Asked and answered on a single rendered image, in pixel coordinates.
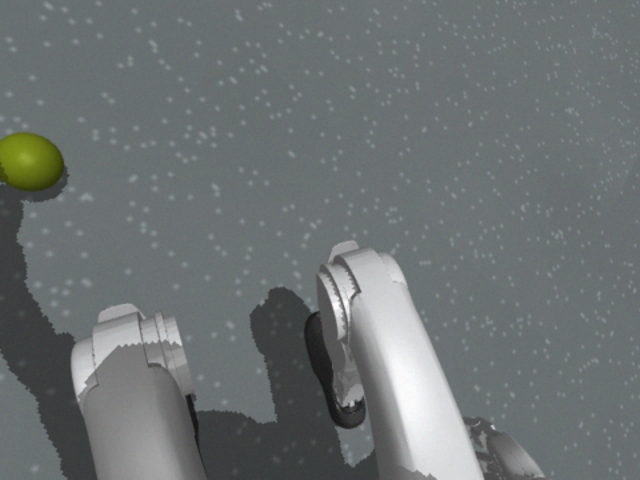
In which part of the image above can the right robot foot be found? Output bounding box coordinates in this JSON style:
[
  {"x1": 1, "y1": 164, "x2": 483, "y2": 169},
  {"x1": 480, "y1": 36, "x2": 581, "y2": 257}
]
[{"x1": 304, "y1": 311, "x2": 366, "y2": 429}]

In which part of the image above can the left robot foot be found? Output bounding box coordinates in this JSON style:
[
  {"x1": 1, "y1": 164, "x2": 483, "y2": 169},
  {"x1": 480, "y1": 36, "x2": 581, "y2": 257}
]
[{"x1": 186, "y1": 394, "x2": 208, "y2": 478}]

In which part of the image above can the ball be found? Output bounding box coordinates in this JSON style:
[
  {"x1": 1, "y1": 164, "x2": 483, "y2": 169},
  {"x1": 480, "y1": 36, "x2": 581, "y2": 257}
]
[{"x1": 0, "y1": 132, "x2": 64, "y2": 191}]

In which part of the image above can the right robot hand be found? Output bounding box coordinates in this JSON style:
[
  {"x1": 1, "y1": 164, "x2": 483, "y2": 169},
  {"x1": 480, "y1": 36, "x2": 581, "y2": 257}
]
[{"x1": 462, "y1": 417, "x2": 545, "y2": 480}]

